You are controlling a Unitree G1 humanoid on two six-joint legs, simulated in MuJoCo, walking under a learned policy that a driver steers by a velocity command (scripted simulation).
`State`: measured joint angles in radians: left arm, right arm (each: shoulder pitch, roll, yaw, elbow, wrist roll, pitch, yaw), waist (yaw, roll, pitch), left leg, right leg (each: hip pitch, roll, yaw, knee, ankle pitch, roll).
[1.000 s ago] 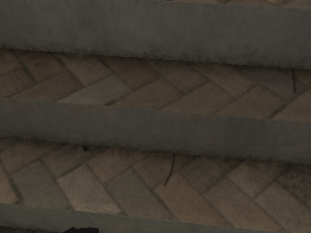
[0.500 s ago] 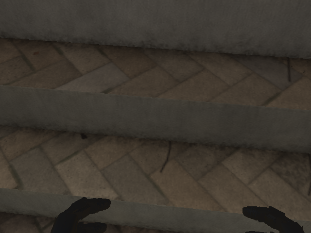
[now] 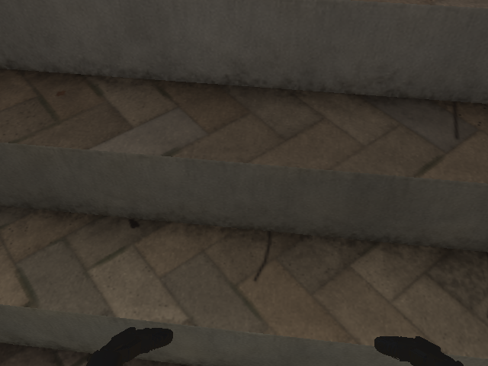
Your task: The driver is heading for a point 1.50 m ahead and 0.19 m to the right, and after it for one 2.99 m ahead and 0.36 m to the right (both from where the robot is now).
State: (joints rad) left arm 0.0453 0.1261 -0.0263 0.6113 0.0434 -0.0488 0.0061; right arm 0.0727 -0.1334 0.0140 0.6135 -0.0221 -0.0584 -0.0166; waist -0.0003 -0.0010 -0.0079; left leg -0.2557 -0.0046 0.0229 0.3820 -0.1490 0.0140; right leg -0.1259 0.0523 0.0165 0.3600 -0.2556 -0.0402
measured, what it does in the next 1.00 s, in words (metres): stands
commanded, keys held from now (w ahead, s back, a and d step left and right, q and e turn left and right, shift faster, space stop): shift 1.00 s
